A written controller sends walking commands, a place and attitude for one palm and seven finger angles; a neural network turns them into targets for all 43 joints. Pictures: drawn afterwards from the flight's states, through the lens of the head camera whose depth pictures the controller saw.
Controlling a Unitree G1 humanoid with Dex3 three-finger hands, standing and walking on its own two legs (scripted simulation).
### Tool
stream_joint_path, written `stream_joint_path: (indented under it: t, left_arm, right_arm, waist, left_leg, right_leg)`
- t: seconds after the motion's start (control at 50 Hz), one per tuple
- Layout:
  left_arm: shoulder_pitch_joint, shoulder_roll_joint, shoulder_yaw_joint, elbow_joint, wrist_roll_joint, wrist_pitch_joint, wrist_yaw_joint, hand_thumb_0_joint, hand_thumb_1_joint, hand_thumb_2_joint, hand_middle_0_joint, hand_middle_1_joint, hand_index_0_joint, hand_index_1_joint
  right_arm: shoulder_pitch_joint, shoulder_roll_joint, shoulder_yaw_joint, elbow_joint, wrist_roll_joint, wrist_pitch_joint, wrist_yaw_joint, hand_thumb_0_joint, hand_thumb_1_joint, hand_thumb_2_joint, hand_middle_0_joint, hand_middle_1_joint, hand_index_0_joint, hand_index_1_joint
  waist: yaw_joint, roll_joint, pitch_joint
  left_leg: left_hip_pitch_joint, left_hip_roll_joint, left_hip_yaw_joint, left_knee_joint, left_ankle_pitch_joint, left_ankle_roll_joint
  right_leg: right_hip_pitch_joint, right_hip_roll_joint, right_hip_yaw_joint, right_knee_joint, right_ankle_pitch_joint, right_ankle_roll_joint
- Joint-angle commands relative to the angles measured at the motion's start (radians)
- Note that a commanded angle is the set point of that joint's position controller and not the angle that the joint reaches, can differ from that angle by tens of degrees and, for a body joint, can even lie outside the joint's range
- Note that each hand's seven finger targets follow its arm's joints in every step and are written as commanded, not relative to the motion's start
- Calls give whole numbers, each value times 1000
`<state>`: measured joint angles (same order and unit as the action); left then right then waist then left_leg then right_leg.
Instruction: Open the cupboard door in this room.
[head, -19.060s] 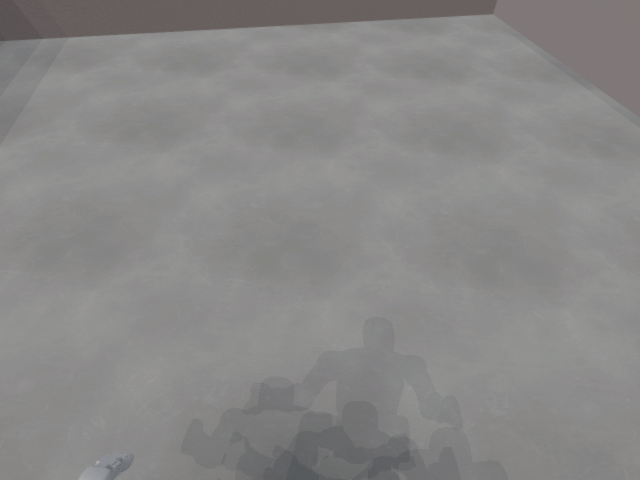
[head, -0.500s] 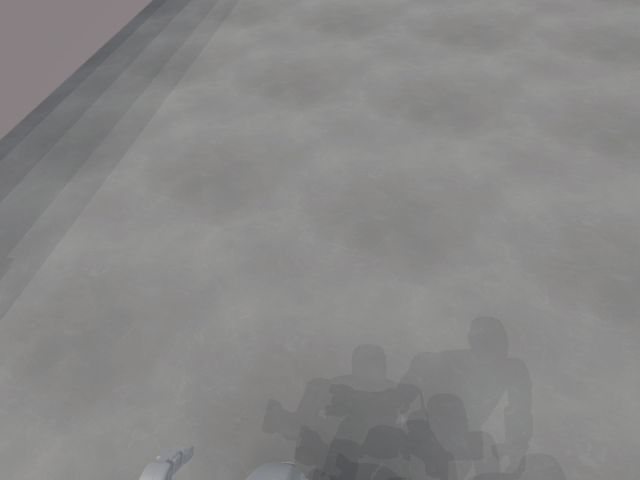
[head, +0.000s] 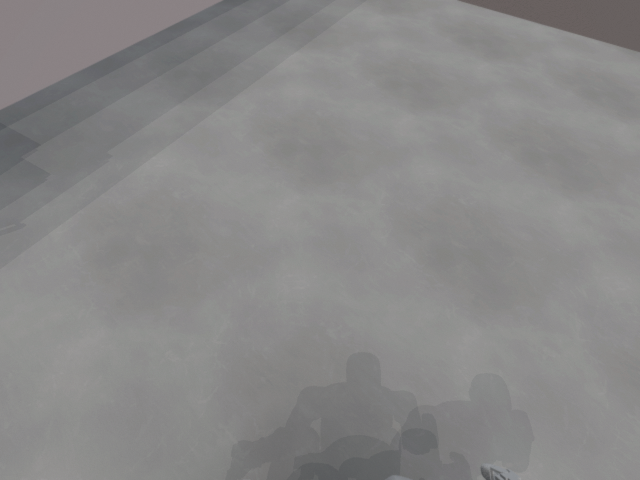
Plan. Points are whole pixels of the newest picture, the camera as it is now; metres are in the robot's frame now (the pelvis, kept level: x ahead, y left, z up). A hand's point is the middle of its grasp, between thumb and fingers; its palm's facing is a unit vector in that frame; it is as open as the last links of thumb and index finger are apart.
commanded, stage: turn or walk to find it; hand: left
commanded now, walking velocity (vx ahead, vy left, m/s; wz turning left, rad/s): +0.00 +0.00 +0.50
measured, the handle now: out of the picture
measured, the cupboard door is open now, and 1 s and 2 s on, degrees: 0 0 0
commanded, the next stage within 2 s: none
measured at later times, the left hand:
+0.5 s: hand out of the picture +0.04 +0.15 -0.13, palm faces +0.24 -0.92 -0.30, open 7.4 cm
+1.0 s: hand out of the picture -0.16 +0.17 -0.18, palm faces +0.55 -0.80 -0.24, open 7.4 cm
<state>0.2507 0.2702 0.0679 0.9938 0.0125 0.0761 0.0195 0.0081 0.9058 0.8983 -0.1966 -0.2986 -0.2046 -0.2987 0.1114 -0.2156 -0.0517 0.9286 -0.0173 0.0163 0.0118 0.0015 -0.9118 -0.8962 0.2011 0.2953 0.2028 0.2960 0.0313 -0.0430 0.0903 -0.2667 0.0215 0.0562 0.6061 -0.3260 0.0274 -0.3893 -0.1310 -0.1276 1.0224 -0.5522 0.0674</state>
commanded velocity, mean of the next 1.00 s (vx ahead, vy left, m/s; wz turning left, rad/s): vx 0.00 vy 0.00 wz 0.50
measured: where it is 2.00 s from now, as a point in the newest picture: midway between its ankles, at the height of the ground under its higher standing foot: outside the picture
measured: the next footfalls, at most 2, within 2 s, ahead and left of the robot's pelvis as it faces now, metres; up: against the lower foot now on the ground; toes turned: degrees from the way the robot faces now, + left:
right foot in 0.38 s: +0.05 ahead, -0.14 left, +0.00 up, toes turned +8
left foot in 0.90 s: -0.09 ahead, +0.07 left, +0.00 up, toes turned +34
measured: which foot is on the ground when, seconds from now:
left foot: down 0.00-0.38, up 0.40-0.88, down 0.90-1.00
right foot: up 0.00-0.36, down 0.38-0.90, up 0.92-1.00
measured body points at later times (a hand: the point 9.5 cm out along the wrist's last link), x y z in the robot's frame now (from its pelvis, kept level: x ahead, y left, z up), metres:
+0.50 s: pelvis -0.02 -0.06 +0.01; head +0.01 -0.10 +0.45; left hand +0.02 +0.20 -0.10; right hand +0.07 -0.31 -0.16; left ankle -0.05 +0.09 -0.65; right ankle +0.01 -0.15 -0.73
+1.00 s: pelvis -0.06 -0.03 +0.00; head -0.05 +0.01 +0.45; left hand -0.19 +0.21 -0.16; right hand +0.16 -0.19 -0.12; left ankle -0.13 +0.04 -0.73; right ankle +0.00 -0.16 -0.68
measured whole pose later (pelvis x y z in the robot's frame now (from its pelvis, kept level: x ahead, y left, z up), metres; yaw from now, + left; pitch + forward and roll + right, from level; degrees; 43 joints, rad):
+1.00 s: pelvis -0.06 -0.03 +0.00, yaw +30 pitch -1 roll -1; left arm 0.26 0.27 0.07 0.99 0.02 0.08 0.02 0.01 0.91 0.90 -0.20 -0.30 -0.21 -0.30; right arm 0.13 -0.21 -0.05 0.94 -0.02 0.02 0.01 0.00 -0.91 -0.90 0.20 0.30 0.20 0.30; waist 0.03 -0.05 0.08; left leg -0.24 0.01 0.06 0.60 -0.35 0.04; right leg -0.41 -0.14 -0.15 0.95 -0.50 0.06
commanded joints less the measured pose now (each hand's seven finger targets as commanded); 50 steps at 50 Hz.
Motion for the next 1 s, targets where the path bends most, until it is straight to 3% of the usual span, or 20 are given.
stream_joint_path:
  t: [0.0,0.06,0.2,0.3,0.32,0.34,0.36,0.38,0.42,0.46,0.52,0.62,0.78,0.84,0.86,0.88,0.9,0.92,0.94,0.98]
  left_arm:
    - [-66,64,15,-105,1,-42,-10,0,900,900,-200,-300,-200,-300]
    - [-50,63,13,-100,2,-40,-10,0,900,900,-200,-300,-200,-300]
    - [-142,45,4,-162,-4,-44,-3,0,900,900,-200,-300,-200,-300]
    - [-42,49,7,-146,-11,-61,0,0,900,900,-200,-300,-200,-300]
    - [-5,70,13,-137,-8,-71,2,0,900,900,-200,-300,-200,-300]
    - [32,135,25,-134,4,-82,9,0,900,900,-200,-300,-200,-300]
    - [36,211,39,-140,16,-85,14,0,900,900,-200,-300,-200,-300]
    - [24,198,32,-155,6,-79,16,0,900,900,-200,-300,-200,-300]
    - [-105,131,28,-180,2,-78,21,0,900,900,-200,-300,-200,-300]
    - [-153,81,8,-195,2,-83,13,0,900,900,-200,-300,-200,-300]
    - [-94,73,6,-175,1,-89,13,0,900,900,-200,-300,-200,-300]
    - [-7,90,16,-139,8,-87,16,0,900,900,-200,-300,-200,-300]
    - [54,150,36,-95,21,-76,10,0,900,900,-200,-300,-200,-300]
    - [20,151,40,-88,12,-69,6,0,900,900,-200,-300,-200,-300]
    - [9,132,37,-95,4,-62,4,0,900,900,-200,-300,-200,-300]
    - [15,72,27,-120,-5,-55,0,0,900,900,-200,-300,-200,-300]
    - [-57,31,3,-154,2,-45,0,0,900,900,-200,-300,-200,-300]
    - [-92,58,7,-156,6,-37,-1,0,900,900,-200,-300,-200,-300]
    - [-107,46,10,-136,10,-30,3,0,900,900,-200,-300,-200,-300]
    - [-94,69,19,-108,4,-32,-9,0,900,900,-200,-300,-200,-300]
  right_arm:
    - [61,-196,-38,-35,-3,-9,-31,0,-900,-900,200,300,200,300]
    - [67,-197,-42,-44,0,-12,-26,0,-900,-900,200,300,200,300]
    - [103,-203,-58,-47,-9,0,-21,0,-900,-900,200,300,200,300]
    - [65,-197,-66,-63,-6,9,-18,0,-900,-900,200,300,200,300]
    - [60,-177,-65,-66,0,10,-16,0,-900,-900,200,300,200,300]
    - [78,-124,-57,-76,9,8,-11,0,-900,-900,200,300,200,300]
    - [67,-75,-49,-101,7,7,-10,0,-900,-900,200,300,200,300]
    - [47,-129,-62,-101,-1,17,-12,0,-900,-900,200,300,200,300]
    - [96,-126,-72,-54,-6,40,-3,0,-900,-900,200,300,200,300]
    - [152,-106,-66,-15,-11,47,9,0,-900,-900,200,300,200,300]
    - [163,-102,-62,0,-6,51,12,0,-900,-900,200,300,200,300]
    - [90,-95,-54,-13,-6,51,10,0,-900,-900,200,300,200,300]
    - [20,-68,-27,-36,12,24,4,0,-900,-900,200,300,200,300]
    - [95,-80,-29,-22,10,11,1,0,-900,-900,200,300,200,300]
    - [138,-114,-36,-12,10,0,3,0,-900,-900,200,300,200,300]
    - [169,-214,-59,-12,1,-9,-1,0,-900,-900,200,300,200,300]
    - [204,-288,-74,-4,1,0,-10,0,-900,-900,200,300,200,300]
    - [200,-273,-67,4,0,7,-11,0,-900,-900,200,300,200,300]
    - [163,-234,-58,-1,-4,0,-23,0,-900,-900,200,300,200,300]
    - [65,-198,-42,-24,-4,-1,-32,0,-900,-900,200,300,200,300]
  waist:
    - [-44,205,-84]
    - [-38,176,-116]
    - [-68,195,-102]
    - [-19,213,-154]
    - [2,155,-162]
    - [18,-21,-192]
    - [28,-266,-156]
    - [27,-168,-134]
    - [-39,-148,-53]
    - [-74,-100,-28]
    - [-55,-128,-43]
    - [-9,-115,-42]
    - [27,-173,-124]
    - [-26,-133,-159]
    - [-59,-27,-179]
    - [-79,260,-187]
    - [-107,373,-142]
    - [-103,246,-115]
    - [-94,307,-85]
    - [-54,248,-40]
  left_leg:
    - [155,221,-250,-243,627,120]
    - [157,201,-241,-262,547,116]
    - [116,205,-373,-251,456,147]
    - [5,146,-405,-162,443,106]
    - [-74,105,-388,-108,362,67]
    - [-229,15,-300,28,124,2]
    - [-371,-114,-132,268,-243,-63]
    - [-326,-67,-166,445,-268,-55]
    - [-301,-32,-179,599,-158,-54]
    - [-291,-19,-138,660,-40,-73]
    - [-305,-9,-114,668,18,-95]
    - [-304,21,-89,538,-35,-111]
    - [-146,14,12,163,-163,-86]
    - [25,6,41,-72,8,-68]
    - [164,33,-4,-204,138,-54]
    - [295,253,-315,-293,318,30]
    - [260,392,-439,-310,567,122]
    - [190,402,-364,-295,519,146]
    - [138,332,-355,-315,506,121]
    - [128,250,-274,-288,531,107]
  right_leg:
    - [-160,9,88,124,118,17]
    - [-140,20,99,101,168,29]
    - [-76,58,108,-135,102,24]
    - [172,106,78,-468,246,4]
    - [290,85,90,-606,343,-2]
    - [440,-85,243,-717,328,-43]
    - [433,-334,489,-750,424,-156]
    - [277,-372,465,-753,451,-222]
    - [133,-277,366,-791,261,-190]
    - [124,-177,197,-756,325,-147]
    - [181,-163,125,-755,359,-134]
    - [252,-215,129,-752,357,-170]
    - [331,-268,72,-637,650,-212]
    - [253,-250,2,-528,610,-149]
    - [148,-214,-44,-415,522,-96]
    - [-90,-80,-94,-203,197,-15]
    - [-214,-3,-32,-48,-110,16]
    - [-182,-24,31,26,-60,-1]
    - [-191,-23,72,54,-11,5]
    - [-202,-7,93,114,112,11]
